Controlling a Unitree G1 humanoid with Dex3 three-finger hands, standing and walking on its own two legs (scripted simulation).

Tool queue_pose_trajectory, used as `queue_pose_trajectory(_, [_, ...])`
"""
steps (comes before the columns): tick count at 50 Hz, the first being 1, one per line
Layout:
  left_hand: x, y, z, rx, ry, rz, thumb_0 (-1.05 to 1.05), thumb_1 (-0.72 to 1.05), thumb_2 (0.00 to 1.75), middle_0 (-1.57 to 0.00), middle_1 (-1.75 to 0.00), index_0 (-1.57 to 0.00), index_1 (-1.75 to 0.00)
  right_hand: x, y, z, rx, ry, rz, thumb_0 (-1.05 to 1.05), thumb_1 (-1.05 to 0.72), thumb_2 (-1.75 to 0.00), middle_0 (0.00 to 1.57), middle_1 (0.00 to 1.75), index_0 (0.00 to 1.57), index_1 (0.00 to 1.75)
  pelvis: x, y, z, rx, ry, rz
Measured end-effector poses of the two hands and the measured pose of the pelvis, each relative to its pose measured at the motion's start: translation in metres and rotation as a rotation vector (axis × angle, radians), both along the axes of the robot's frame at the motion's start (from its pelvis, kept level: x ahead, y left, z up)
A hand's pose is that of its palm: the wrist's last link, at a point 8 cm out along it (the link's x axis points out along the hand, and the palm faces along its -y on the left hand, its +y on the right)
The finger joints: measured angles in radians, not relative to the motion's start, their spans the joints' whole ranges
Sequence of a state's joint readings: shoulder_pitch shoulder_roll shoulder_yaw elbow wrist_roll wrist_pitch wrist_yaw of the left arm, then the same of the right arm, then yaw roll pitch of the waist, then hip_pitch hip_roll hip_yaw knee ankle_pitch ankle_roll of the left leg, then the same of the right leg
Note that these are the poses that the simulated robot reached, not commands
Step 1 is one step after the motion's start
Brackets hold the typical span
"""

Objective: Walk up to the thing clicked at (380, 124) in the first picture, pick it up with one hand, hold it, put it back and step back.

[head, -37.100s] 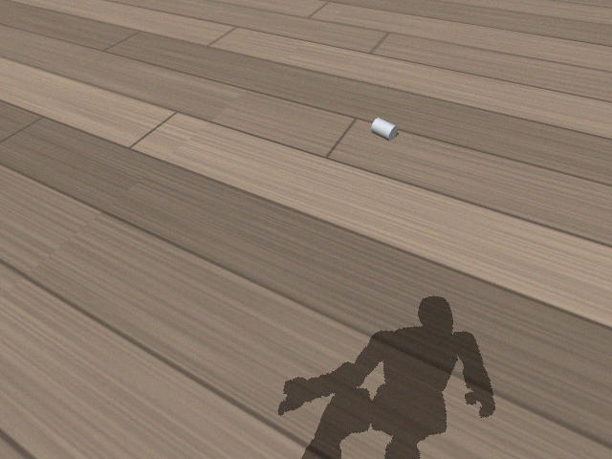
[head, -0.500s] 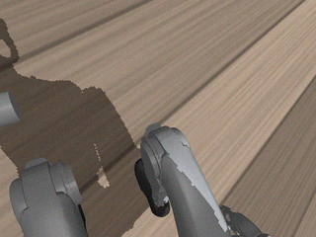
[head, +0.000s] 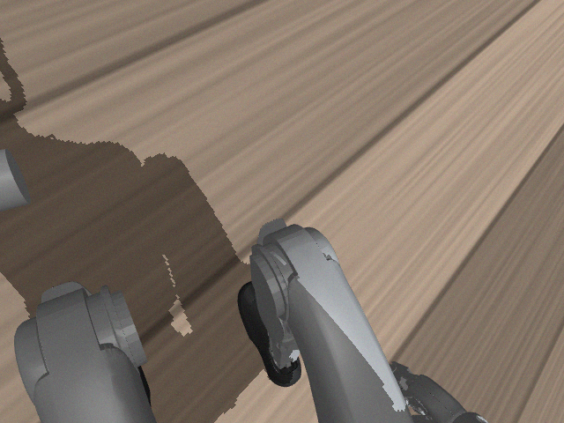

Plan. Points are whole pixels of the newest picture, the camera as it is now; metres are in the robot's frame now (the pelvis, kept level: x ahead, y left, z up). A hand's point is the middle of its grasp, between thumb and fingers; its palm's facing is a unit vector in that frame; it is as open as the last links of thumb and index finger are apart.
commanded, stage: open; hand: left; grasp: from above
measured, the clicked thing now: out of the picture +0.46 +0.30 -0.27
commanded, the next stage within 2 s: withdraw in 0.32 s
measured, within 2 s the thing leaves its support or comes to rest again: neither
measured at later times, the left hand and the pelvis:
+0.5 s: hand out of the picture +0.44 +0.31 -0.24, palm faces -0.44 -0.14 -0.89, open 13.7 cm; pelvis +0.00 +0.00 +0.00, yaw +0 degrees
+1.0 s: hand out of the picture +0.43 +0.33 -0.06, palm faces -0.42 -0.09 -0.90, open 14.0 cm; pelvis +0.00 -0.01 +0.06, yaw +7 degrees
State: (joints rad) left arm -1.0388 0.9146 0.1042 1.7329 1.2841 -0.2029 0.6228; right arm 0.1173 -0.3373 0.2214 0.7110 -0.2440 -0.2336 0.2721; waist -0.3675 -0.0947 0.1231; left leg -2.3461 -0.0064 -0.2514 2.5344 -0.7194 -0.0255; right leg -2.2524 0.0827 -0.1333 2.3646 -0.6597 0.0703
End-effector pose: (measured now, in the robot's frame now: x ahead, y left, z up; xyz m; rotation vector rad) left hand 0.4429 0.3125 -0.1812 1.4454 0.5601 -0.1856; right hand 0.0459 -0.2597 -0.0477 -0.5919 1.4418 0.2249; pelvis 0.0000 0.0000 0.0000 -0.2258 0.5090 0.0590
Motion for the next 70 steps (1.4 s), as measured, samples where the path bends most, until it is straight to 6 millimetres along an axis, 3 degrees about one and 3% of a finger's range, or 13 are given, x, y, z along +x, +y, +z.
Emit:
queue_pose_trajectory(25, [-0.001,-0.001,0.0,-0.01,-0.006,-0.013,0.0,-0.46,0.99,-0.14,-0.97,-0.12,-0.98,0.003,-0.002,0.001,-0.011,0.003,-0.001,0.0,-0.9,-0.9,0.2,0.3,0.2,0.3,0.0,-0.001,0.002,0.002,0.005,-0.001])
queue_pose_trajectory(31, [0.003,0.004,0.012,0.004,-0.063,0.011,0.0,-0.48,0.98,-0.11,-0.99,-0.11,-1.0,0.006,-0.002,0.0,0.004,0.001,-0.002,0.0,-0.9,-0.9,0.2,0.3,0.2,0.3,0.001,-0.001,0.003,0.005,0.014,0.002])
queue_pose_trajectory(36, [0.01,0.011,0.044,0.038,-0.136,0.028,0.0,-0.49,0.98,-0.1,-1.0,-0.1,-1.0,0.012,-0.003,-0.006,0.03,-0.02,-0.053,0.0,-0.91,-0.9,0.2,0.3,0.2,0.3,0.004,-0.002,0.007,0.012,0.049,0.009])
queue_pose_trajectory(43, [0.002,0.019,0.114,0.091,-0.114,0.053,0.0,-0.5,0.99,-0.1,-0.99,-0.09,-1.0,0.039,-0.002,-0.012,0.09,-0.079,-0.14,0.01,-0.91,-0.9,0.2,0.3,0.2,0.3,0.005,-0.004,0.029,0.047,0.096,0.035])
queue_pose_trajectory(49, [-0.003,0.018,0.174,0.083,-0.043,0.051,0.0,-0.5,1.0,-0.11,-0.99,-0.1,-1.0,0.06,0.0,0.0,0.109,-0.147,-0.164,0.01,-0.91,-0.9,0.2,0.3,0.2,0.3,-0.001,-0.007,0.056,0.078,0.098,0.058])
queue_pose_trajectory(54, [-0.007,0.013,0.196,0.051,0.015,0.019,0.0,-0.5,1.0,-0.11,-0.99,-0.09,-1.01,0.066,-0.005,0.018,0.069,-0.188,-0.158,0.0,-0.91,-0.9,0.2,0.3,0.2,0.3,-0.007,-0.01,0.073,0.091,0.089,0.071])
queue_pose_trajectory(60, [-0.013,0.011,0.188,0.029,0.047,-0.026,0.0,-0.5,1.01,-0.11,-1.0,-0.09,-1.01,0.054,-0.017,0.03,-0.012,-0.17,-0.144,0.0,-0.91,-0.9,0.2,0.3,0.2,0.3,-0.012,-0.012,0.076,0.094,0.087,0.076])
queue_pose_trajectory(70, [-0.015,0.012,0.119,0.007,0.045,-0.076,0.0,-0.49,1.0,-0.11,-1.0,-0.1,-1.0,0.014,-0.025,0.019,-0.111,-0.07,-0.135,0.0,-0.9,-0.9,0.2,0.3,0.2,0.3,-0.013,-0.008,0.044,0.071,0.075,0.065])
